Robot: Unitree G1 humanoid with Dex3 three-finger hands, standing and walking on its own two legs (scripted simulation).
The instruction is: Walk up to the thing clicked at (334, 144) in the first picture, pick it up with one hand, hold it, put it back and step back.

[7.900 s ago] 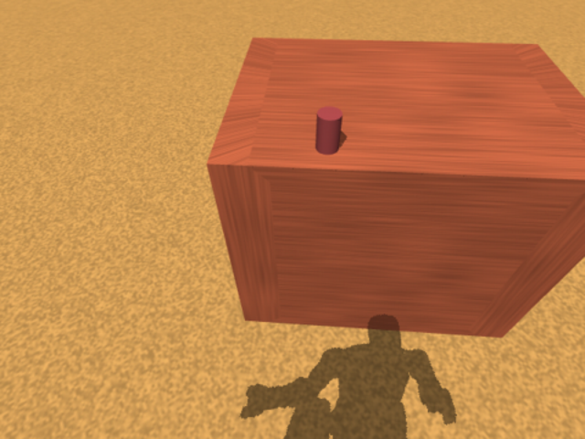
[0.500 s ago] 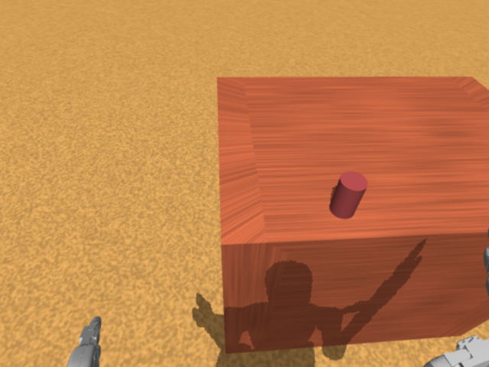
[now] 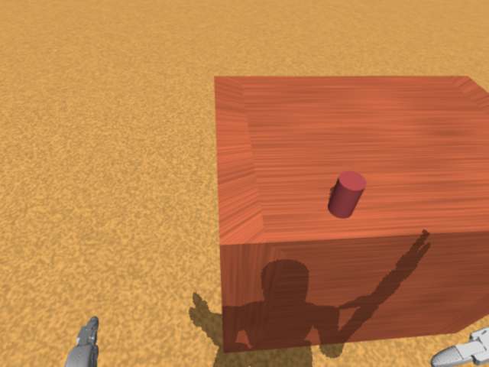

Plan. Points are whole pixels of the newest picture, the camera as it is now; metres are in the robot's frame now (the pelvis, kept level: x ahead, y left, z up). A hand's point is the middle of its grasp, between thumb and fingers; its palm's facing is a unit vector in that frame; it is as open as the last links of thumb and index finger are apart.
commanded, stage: go down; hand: right
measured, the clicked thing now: (345, 195) +0.44 -0.20 +0.02
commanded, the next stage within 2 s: none
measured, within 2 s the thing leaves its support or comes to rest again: neither
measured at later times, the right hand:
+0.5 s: hand (480, 250) +0.25 -0.30 +0.13, palm faces +0.31 +0.90 -0.29, open 17.4 cm
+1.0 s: hand (485, 202) +0.32 -0.35 +0.14, palm faces +0.13 +0.99 +0.00, open 17.6 cm
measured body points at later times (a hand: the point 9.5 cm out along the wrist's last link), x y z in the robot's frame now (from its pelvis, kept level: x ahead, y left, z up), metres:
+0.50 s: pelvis +0.00 +0.00 +0.00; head +0.00 +0.01 +0.45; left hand +0.17 +0.26 -0.09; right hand +0.22 -0.34 +0.15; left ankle +0.02 +0.13 -0.74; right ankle -0.02 -0.13 -0.74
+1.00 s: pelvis +0.00 -0.01 +0.00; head +0.01 -0.01 +0.45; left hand +0.15 +0.26 -0.08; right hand +0.31 -0.40 +0.14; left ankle +0.02 +0.13 -0.74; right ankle -0.02 -0.13 -0.74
